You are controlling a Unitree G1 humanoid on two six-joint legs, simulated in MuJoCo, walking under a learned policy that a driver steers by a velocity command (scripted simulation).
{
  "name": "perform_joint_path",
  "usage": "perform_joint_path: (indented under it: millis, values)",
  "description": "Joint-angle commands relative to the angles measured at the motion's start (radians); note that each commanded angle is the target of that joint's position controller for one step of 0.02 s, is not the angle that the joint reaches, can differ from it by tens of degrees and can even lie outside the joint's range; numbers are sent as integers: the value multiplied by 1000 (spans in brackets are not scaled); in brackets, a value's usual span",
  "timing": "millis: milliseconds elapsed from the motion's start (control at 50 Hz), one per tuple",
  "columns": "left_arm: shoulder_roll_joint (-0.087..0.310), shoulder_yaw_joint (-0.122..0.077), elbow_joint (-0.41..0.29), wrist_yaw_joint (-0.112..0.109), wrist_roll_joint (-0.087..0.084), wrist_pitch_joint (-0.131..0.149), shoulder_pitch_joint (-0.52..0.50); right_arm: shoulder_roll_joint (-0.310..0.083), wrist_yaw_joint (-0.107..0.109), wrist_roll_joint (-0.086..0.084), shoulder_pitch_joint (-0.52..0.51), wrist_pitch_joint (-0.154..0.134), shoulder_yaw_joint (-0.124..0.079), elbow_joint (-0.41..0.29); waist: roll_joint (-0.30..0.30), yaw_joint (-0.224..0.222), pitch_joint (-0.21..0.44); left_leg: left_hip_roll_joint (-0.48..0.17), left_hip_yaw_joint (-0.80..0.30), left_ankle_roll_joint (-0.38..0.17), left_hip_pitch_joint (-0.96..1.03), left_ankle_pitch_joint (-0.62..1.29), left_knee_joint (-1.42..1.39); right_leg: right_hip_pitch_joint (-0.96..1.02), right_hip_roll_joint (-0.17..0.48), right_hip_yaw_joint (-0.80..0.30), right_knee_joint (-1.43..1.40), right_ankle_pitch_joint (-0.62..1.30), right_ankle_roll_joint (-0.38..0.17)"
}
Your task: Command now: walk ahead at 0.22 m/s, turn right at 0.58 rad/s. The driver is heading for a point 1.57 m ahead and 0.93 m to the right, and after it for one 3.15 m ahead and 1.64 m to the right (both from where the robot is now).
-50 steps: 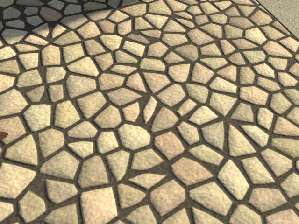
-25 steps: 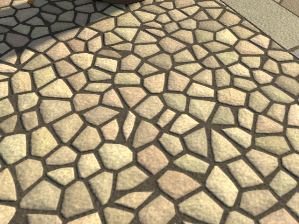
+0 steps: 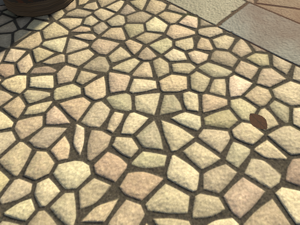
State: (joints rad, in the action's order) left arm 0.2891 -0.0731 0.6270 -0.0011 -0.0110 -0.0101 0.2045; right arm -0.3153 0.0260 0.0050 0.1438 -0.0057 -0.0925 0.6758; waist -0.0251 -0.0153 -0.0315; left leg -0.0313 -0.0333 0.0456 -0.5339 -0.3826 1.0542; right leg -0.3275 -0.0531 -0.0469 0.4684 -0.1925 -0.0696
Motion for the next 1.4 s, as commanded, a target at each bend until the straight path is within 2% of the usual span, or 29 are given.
perform_joint_path:
  millis: [20, 160, 220, 240, 260, 280, 300, 340, 420, 620, 680, 700, 720, 740, 760, 780, 800, 820, 840, 880, 960, 1100, 1160, 1200, 1220, 1240, 1260, 1320, 1400]
  values:
    - [165, -46, -75, -20, 1, 26, -25, -72, -9, -3, -33, -37, -17, -69, 159, 3, 86, 6, -27, 1, -59, 80, -153, 115, 217, -344, -262, -298, -165]
    - [193, -55, -56, -12, -13, 27, 37, -63, -36, -26, -79, -85, -10, -72, 180, -22, 63, 61, -24, -12, 107, 54, -443, 51, 205, -428, -212, -351, -164]
    - [165, -43, -62, -11, -16, 18, 11, -61, -38, -35, 3, -105, -17, -48, 162, 43, 58, 61, -15, -44, 309, 154, -610, -39, 160, -453, -152, -399, -125]
    - [131, -32, -68, -11, -13, 19, 3, -75, -33, -33, 61, -108, -26, -31, 138, 74, 71, 25, -30, -60, 435, 165, -651, -115, 120, -423, -81, -411, -89]
    - [60, -10, -80, -12, -9, 23, -9, -124, -23, -17, 177, -109, -38, -12, 39, 117, 120, -133, -185, -108, 609, 49, -699, -254, 48, -325, 147, -456, -28]
    - [19, 2, -125, -13, -22, 34, -2, -208, -24, 20, 243, -104, -52, 3, -179, 98, 117, -329, -542, -218, 680, -272, -827, -470, -65, -147, 423, -440, 11]
    - [103, -17, -136, -13, -27, 44, -11, -196, -30, 18, 204, -106, -54, 2, -187, 74, 27, -395, -658, -279, 598, -413, -864, -578, 32, -134, 574, -375, 26]
    - [146, -35, -90, -7, -13, 40, 16, -94, -19, -9, 135, -102, -22, -17, -122, 54, -32, -296, -463, -229, 564, -283, -862, -599, 70, -110, 667, -225, 53]
    - [85, -22, -92, 12, -9, 46, -24, -77, -7, 11, 143, -103, -7, 4, -88, 60, -30, -221, -171, -192, 496, 106, -894, -551, 108, -71, 702, -10, 88]
    - [26, 11, -148, 64, -18, 54, -234, -154, -10, -21, 217, -78, -18, 95, -58, 116, -95, -235, 125, -174, 545, 423, -892, -382, 116, 81, 229, 145, 57]
    - [83, -16, -148, 71, -11, 49, -174, -202, -7, -33, 215, -63, -31, 106, -101, 44, -14, -247, 193, -147, 613, 970, -708, -195, 28, 156, 170, 19, -16]
    - [125, -40, -120, 67, -12, 43, -52, -213, -3, -35, 212, -55, -33, 106, -104, -30, 63, -237, 217, -132, 600, 1120, -542, -32, -15, 174, 139, 11, -51]
    - [177, -72, -75, 52, -17, 35, 124, -200, 2, -37, 208, -55, -25, 98, -74, -125, 156, -207, 242, -102, 477, 1090, -316, 239, -41, 156, 85, 79, -93]
    - [248, -90, -48, 29, -26, 21, 245, -108, -1, 3, 250, -64, 6, 69, 104, -133, 257, -150, 223, -64, 174, 426, 8, 571, 141, -122, 109, 101, -152]
    - [333, -89, -90, 29, -17, 37, 174, -34, -9, 8, 292, -94, 40, -1, 318, -31, 426, 69, 64, -11, -158, -226, 359, 785, 404, -771, -75, -53, -374]
    - [239, -66, -99, 36, -2, 49, 182, -151, -19, -25, 170, -123, 14, -12, 165, -113, 438, 22, -90, -20, -230, -167, 411, 748, 397, -740, -143, 26, -333]
    - [200, -51, -85, 36, 6, 60, 137, -152, -21, -44, 104, -130, 17, -38, 139, -91, 289, -11, -69, -29, -252, -99, 374, 614, 362, -563, -125, 203, -293]
    - [178, -44, -83, 36, -2, 66, 79, -139, -11, -24, 103, -129, 20, -28, 27, -37, 184, -53, -59, -24, -210, -40, 292, 441, 307, -422, -112, 387, -255]
    - [155, -38, -87, 32, -4, 66, 25, -147, -4, 0, 110, -119, 14, -18, 16, -1, 144, -82, -55, -16, -152, -12, 216, 321, 270, -334, -112, 485, -231]
    - [157, -36, -90, 23, 13, 64, -26, -141, -4, 9, 134, -90, 13, -12, 40, 46, 110, -84, -45, 1, -55, 18, 159, 158, 238, -275, -150, 608, -228]
    - [180, -42, -46, -3, 4, 53, -24, -80, 2, 22, 93, -63, 34, -27, 65, 52, 113, -30, -12, 46, -25, 138, -53, 55, 174, -181, -133, 735, -208]
    - [153, -23, 14, -23, 3, 16, 29, -76, -27, 3, -63, -65, 43, -56, 121, -25, 134, 16, -26, 19, 74, 356, -404, 129, 179, -222, -50, 504, -135]
    - [129, -9, 24, -20, 2, 16, 9, -94, -32, 15, -36, -76, 28, -59, 138, 9, 115, 23, -21, -40, 151, 345, -557, 173, 181, -286, 45, 427, -105]
    - [69, 12, 21, -17, 29, 31, 74, -153, -22, 45, -9, -88, 21, -77, 4, -10, 186, -153, -158, -131, 421, 933, -600, 77, 56, -227, 197, 168, -17]
    - [56, 18, 55, -21, 19, 32, 195, -124, -19, 56, 4, -73, 28, -64, -154, -43, 267, -293, -316, -299, 563, 1083, -570, -31, -19, -154, 316, -213, 53]
    - [106, 12, 55, -23, 20, 18, 162, -36, -22, 30, 36, -60, 48, -47, -184, -8, 278, -349, -430, -358, 543, 949, -622, -63, 8, -130, 385, -449, 100]
    - [140, -1, 41, -25, 9, 0, 99, -23, -30, 17, 47, -52, 57, -38, -146, 19, 235, -326, -439, -345, 524, 762, -656, -105, 22, -120, 447, -485, 121]
    - [118, -9, 59, -31, 6, -49, 66, -81, -32, 12, -45, -35, 42, -40, -92, -6, 125, -244, -336, -256, 352, 353, -733, -89, 69, -91, 465, -386, 157]
    - [43, 8, 110, -25, 11, -38, 100, -59, -28, 11, -79, -11, 44, -29, -135, -16, 119, -125, -165, -204, 260, 220, -723, 111, 49, 4, 131, -141, 141]
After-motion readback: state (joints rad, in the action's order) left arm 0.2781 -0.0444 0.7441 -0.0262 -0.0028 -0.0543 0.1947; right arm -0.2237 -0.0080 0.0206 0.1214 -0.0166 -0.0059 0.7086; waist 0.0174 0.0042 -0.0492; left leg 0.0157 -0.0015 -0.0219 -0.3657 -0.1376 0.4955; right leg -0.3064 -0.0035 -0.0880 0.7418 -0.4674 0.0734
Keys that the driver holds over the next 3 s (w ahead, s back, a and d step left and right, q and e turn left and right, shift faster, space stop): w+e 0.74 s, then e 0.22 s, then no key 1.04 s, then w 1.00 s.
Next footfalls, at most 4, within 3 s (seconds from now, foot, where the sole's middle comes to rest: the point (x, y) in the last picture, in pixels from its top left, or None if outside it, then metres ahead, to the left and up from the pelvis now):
0.26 left None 0.14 0.14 -0.78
0.72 right None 0.36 -0.22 -0.78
1.18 left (203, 188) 0.61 -0.16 -0.78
1.46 right None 0.37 -0.30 -0.78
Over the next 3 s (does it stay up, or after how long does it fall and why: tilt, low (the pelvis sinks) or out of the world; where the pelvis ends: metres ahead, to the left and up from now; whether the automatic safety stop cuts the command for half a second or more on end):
stays up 0.75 -0.51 0.01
